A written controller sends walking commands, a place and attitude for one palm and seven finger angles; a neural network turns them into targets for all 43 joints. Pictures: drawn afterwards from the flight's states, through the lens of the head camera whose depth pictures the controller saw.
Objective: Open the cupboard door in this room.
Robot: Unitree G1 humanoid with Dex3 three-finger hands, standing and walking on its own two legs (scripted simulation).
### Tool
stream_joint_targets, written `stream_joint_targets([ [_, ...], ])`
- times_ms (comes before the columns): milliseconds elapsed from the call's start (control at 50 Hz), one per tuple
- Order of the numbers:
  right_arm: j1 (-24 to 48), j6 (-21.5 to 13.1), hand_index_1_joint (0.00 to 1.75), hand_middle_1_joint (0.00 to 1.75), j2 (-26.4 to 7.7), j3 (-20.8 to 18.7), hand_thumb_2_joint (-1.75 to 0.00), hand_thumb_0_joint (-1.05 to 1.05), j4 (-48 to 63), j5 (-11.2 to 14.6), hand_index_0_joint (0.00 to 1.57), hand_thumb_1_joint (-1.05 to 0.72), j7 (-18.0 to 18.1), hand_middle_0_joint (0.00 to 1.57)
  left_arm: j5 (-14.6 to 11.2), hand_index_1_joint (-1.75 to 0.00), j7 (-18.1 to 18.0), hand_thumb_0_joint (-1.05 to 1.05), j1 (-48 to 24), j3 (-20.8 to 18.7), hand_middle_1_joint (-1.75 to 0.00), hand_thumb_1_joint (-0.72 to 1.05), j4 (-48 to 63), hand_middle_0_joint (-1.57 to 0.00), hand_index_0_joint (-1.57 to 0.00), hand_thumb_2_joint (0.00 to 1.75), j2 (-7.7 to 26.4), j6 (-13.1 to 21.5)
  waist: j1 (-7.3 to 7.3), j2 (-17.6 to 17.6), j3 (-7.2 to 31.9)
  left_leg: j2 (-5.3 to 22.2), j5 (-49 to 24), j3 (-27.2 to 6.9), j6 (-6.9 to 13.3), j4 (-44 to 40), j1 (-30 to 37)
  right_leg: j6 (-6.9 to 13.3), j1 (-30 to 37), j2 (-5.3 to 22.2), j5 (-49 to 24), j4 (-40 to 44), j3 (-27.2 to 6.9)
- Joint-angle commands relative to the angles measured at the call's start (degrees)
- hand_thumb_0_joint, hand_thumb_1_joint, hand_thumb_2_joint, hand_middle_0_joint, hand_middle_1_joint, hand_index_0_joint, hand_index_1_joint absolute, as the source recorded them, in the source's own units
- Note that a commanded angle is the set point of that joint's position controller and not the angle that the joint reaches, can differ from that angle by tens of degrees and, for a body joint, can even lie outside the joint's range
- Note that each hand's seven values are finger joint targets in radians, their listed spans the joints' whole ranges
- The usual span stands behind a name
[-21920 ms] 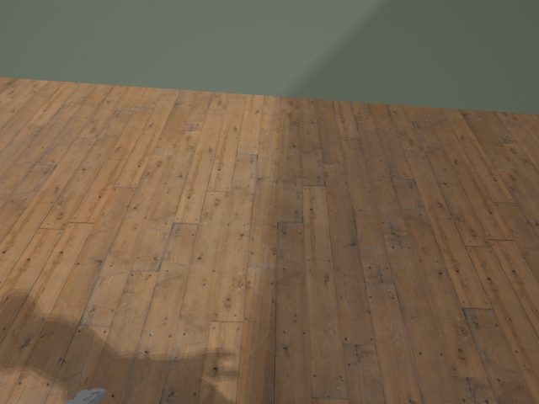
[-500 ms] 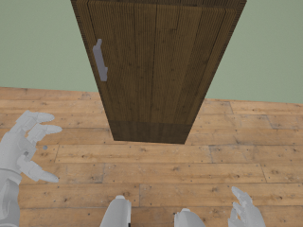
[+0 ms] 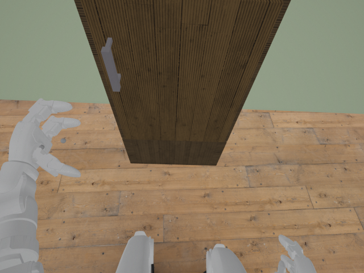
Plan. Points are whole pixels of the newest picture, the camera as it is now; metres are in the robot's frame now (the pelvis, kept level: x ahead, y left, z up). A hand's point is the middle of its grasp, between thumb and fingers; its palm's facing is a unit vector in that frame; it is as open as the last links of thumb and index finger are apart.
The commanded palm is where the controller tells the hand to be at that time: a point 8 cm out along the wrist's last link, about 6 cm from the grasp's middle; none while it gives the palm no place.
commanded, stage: move the hooked fingers beside the handle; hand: left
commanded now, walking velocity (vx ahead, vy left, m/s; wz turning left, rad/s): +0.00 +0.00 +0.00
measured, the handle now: (113, 66) +0.60 +0.21 +0.05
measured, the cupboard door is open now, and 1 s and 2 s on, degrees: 0 0 0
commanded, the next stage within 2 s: slide the fingers in behind the handle in 1.92 s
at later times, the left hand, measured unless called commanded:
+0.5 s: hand (76, 111) +0.44 +0.26 +0.06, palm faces +0.02 -1.00 -0.02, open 14.0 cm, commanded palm +0.43 +0.31 +0.06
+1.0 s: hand (84, 88) +0.51 +0.26 +0.06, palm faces +0.02 -1.00 -0.03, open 14.0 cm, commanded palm +0.51 +0.30 +0.05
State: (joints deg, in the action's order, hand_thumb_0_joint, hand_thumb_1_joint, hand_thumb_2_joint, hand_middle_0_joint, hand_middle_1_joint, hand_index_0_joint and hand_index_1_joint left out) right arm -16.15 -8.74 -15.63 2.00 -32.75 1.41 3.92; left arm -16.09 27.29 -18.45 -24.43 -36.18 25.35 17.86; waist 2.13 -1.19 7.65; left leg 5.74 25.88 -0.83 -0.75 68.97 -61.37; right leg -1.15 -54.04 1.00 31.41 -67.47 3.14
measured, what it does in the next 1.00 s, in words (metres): stands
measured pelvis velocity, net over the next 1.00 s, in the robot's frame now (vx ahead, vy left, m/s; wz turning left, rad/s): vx -0.01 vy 0.00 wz -0.04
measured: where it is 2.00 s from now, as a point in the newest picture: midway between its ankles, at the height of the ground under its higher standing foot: outside the picture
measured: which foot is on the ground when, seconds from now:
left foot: down 0.00-1.00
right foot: down 0.00-1.00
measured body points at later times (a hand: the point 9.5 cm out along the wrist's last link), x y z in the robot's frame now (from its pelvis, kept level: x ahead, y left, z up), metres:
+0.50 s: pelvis +0.00 +0.00 -0.01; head +0.12 +0.02 +0.42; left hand +0.43 +0.31 +0.06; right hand +0.08 -0.28 -0.12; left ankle +0.06 +0.13 -0.64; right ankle +0.01 -0.14 -0.64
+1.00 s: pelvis -0.01 +0.00 -0.03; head +0.15 +0.03 +0.39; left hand +0.51 +0.31 +0.06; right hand +0.01 -0.27 -0.13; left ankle +0.06 +0.13 -0.64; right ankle +0.01 -0.14 -0.64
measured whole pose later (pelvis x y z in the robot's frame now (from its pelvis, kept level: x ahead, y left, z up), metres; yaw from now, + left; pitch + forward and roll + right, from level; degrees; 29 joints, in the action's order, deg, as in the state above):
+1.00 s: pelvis -0.01 +0.00 -0.03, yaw -3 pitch +26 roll -5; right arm -19.3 0.3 -16.3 3.3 -35.9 0.2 2.5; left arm -5.0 24.7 -54.2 -29.6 -68.1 41.4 19.3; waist 9.6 -1.6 7.0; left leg 7.2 26.9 -1.8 -0.4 75.5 -75.4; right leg -1.3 -67.7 -0.6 31.6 -73.0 3.1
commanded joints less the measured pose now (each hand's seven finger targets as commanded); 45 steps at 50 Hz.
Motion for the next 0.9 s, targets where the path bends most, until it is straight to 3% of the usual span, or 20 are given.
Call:
stream_joint_targets([
  [0,-3.1,-1.1,0.30,0.30,-9.9,-4.2,-0.90,0.00,5.1,0.1,0.20,-0.90,0.7,0.20,-0.5,-1.20,-0.4,0.00,-18.8,-4.9,-1.20,-0.50,7.3,-0.30,-0.30,0.30,16.2,4.5,0.10,-4.8,20.0,-3.4,-8.4,-1.0,1.9,-9.5,20.3,2.6,2.2,-3.3,-10.2,9.7,-0.1],
  [40,-3.6,-0.6,0.30,0.30,-9.8,-4.4,-0.90,0.00,5.0,0.0,0.20,-0.90,0.5,0.20,-0.2,-1.20,-0.3,0.00,-20.2,-4.4,-1.20,-0.50,6.7,-0.30,-0.30,0.30,15.7,5.0,0.23,-5.6,21.2,-3.5,-9.9,-0.9,1.9,-9.3,21.5,2.6,2.1,-3.3,-11.6,9.5,0.0],
  [80,-4.5,-0.2,0.30,0.30,-9.9,-4.6,-0.90,0.00,4.3,-0.1,0.20,-0.90,0.4,0.20,0.0,-1.20,-0.4,0.00,-21.7,-5.5,-1.20,-0.50,6.0,-0.30,-0.30,0.30,17.2,5.7,0.34,-4.2,23.5,-3.3,-12.3,-0.8,2.0,-8.6,21.8,2.5,3.1,-3.4,-14.1,9.0,-0.2],
  [160,-5.2,0.9,0.30,0.30,-9.9,-4.4,-0.90,0.00,3.4,-0.1,0.20,-0.90,0.3,0.20,0.7,-1.20,-0.6,0.00,-26.0,-5.8,-1.20,-0.50,2.1,-0.30,-0.30,0.30,18.7,6.3,0.97,-4.8,21.6,-3.3,-11.2,-0.8,2.1,-8.1,20.1,2.6,1.9,-3.6,-13.1,8.8,-0.3],
  [220,-5.7,1.6,0.30,0.30,-9.9,-4.6,-0.90,0.00,2.8,-0.1,0.20,-0.90,0.2,0.20,1.6,-1.20,-0.8,0.00,-29.3,-4.5,-1.20,-0.50,-0.3,-0.30,-0.30,0.30,17.8,6.7,1.57,-5.9,22.2,-3.2,-10.6,-0.7,2.1,-7.8,20.4,2.4,0.4,-3.4,-12.6,8.8,-0.5],
  [260,-6.5,1.9,0.30,0.30,-10.2,-4.6,-0.90,0.00,2.3,-0.2,0.20,-0.90,0.4,0.20,1.9,-1.20,-0.9,0.00,-31.9,-6.6,-1.20,-0.50,-2.1,-0.30,-0.30,0.30,20.8,7.4,1.74,-4.2,23.1,-3.2,-11.3,-0.7,2.4,-6.8,19.5,2.5,1.1,-3.7,-13.4,8.3,-0.7],
  [300,-6.7,2.3,0.30,0.30,-10.0,-4.6,-0.90,0.00,2.1,-0.3,0.20,-0.90,0.2,0.20,2.4,-1.20,-0.6,0.00,-32.5,-6.1,-1.20,-0.50,-3.3,-0.30,-0.30,0.30,20.5,7.8,1.36,-6.7,24.7,-3.2,-12.6,-0.5,2.1,-6.5,20.3,2.5,1.0,-3.4,-14.7,7.9,-0.9],
  [400,-7.8,3.7,0.30,0.30,-10.4,-4.5,-0.90,0.00,1.4,-0.4,0.20,-0.90,0.0,0.20,3.4,-1.20,-0.2,0.00,-36.2,-8.1,-1.20,-0.50,-9.1,-0.30,-0.30,0.30,24.2,7.9,1.91,-4.6,24.6,-3.0,-12.8,-0.3,2.4,-5.1,17.4,2.3,1.3,-3.6,-15.7,7.3,-1.2],
  [480,-8.3,4.5,0.30,0.30,-10.6,-4.3,-0.90,0.00,1.0,-0.5,0.20,-0.90,-0.1,0.20,4.3,-1.20,-0.1,0.00,-42.1,-7.4,-1.20,-0.50,-10.7,-0.30,-0.30,0.30,25.3,8.3,3.21,-5.7,25.2,-2.9,-12.4,-0.5,2.7,-4.0,16.9,2.2,-0.6,-3.8,-15.2,6.8,-1.5],
  [500,-8.6,4.8,0.30,0.30,-10.7,-4.4,-0.90,0.00,1.0,-0.5,0.20,-0.90,-0.1,0.20,4.6,-1.20,-0.1,0.00,-41.0,-8.1,-1.20,-0.50,-12.2,-0.30,-0.30,0.30,26.1,8.2,2.80,-5.9,25.5,-2.8,-13.1,-0.7,2.5,-4.0,17.5,2.3,-0.9,-3.9,-15.5,6.6,-1.2],
  [560,-9.2,5.1,0.30,0.30,-10.7,-4.3,-0.90,0.00,0.7,-0.7,0.20,-0.90,-0.3,0.20,4.8,-1.20,0.1,0.00,-45.3,-6.4,-1.20,-0.50,-11.7,-0.30,-0.30,0.30,25.2,8.6,3.76,-8.2,26.9,-2.7,-14.1,-1.3,2.5,-3.4,19.3,2.5,-3.1,-4.0,-15.4,5.9,-0.9],
  [600,-9.3,5.6,0.30,0.30,-11.0,-4.2,-0.90,0.00,0.4,-0.6,0.20,-0.90,-0.3,0.20,5.3,-1.20,-0.1,0.00,-45.5,-7.1,-1.20,-0.50,-14.6,-0.30,-0.30,0.30,26.7,7.9,4.06,-6.6,26.0,-2.5,-12.5,-1.2,2.6,-3.1,17.2,2.3,-3.2,-4.0,-14.3,6.3,-1.0],
  [640,-9.4,6.0,0.30,0.30,-11.1,-3.9,-0.90,0.00,0.2,-0.5,0.20,-0.90,-0.2,0.20,6.1,-1.20,-0.2,0.00,-48.3,-6.5,-1.20,-0.50,-17.0,-0.30,-0.30,0.30,27.3,6.9,5.31,-5.6,24.2,-2.5,-10.2,-1.1,2.9,-2.6,14.5,2.0,-4.1,-3.9,-12.6,6.5,-1.3],
  [660,-9.6,6.0,0.30,0.30,-11.2,-3.7,-0.90,0.00,0.2,-0.5,0.20,-0.90,0.0,0.20,6.1,-1.20,-0.4,0.00,-49.5,-7.7,-1.20,-0.50,-17.7,-0.30,-0.30,0.30,29.1,6.9,5.30,-5.4,24.1,-2.5,-10.0,-1.2,3.1,-2.1,13.6,2.1,-4.1,-4.1,-12.3,6.2,-1.4],
  [680,-9.7,6.2,0.30,0.30,-11.5,-3.6,-0.90,0.00,0.2,-0.6,0.20,-0.90,0.0,0.20,6.7,-1.20,-0.6,0.00,-51.1,-8.5,-1.20,-0.50,-17.4,-0.30,-0.30,0.30,31.3,7.0,5.14,-6.7,25.7,-2.4,-10.3,-1.2,3.0,-1.9,13.6,2.1,-3.7,-3.9,-12.4,5.9,-1.6],
  [780,-10.9,6.6,0.30,0.30,-11.8,-3.5,-0.90,0.00,-0.3,-1.1,0.20,-0.90,-0.3,0.20,7.9,-1.20,-1.3,0.00,-55.0,-7.9,-1.20,-0.50,-16.1,-0.30,-0.30,0.30,32.1,7.6,5.45,-12.2,30.5,-2.0,-13.8,-2.7,2.4,-1.7,19.8,2.5,-7.7,-4.2,-12.9,4.7,-0.4],
  [860,-11.8,7.4,0.30,0.30,-11.9,-3.1,-0.90,0.00,-0.6,-1.2,0.20,-0.90,-0.5,0.20,8.5,-1.20,-1.6,0.00,-56.6,-6.5,-1.20,-0.50,-18.9,-0.30,-0.30,0.30,31.0,5.9,6.86,-11.5,28.6,-1.8,-13.7,-3.2,2.6,-1.6,19.2,2.4,-9.8,-4.3,-12.4,4.9,0.1],
  [880,-11.9,7.7,0.30,0.30,-12.2,-3.2,-0.90,0.00,-0.7,-1.2,0.20,-0.90,-0.4,0.20,9.0,-1.20,-1.8,0.00,-56.8,-7.6,-1.20,-0.50,-19.4,-0.30,-0.30,0.30,32.9,5.4,6.71,-11.1,29.0,-1.6,-13.9,-3.1,2.6,-1.4,18.8,2.3,-9.5,-4.1,-12.7,5.0,0.1],
])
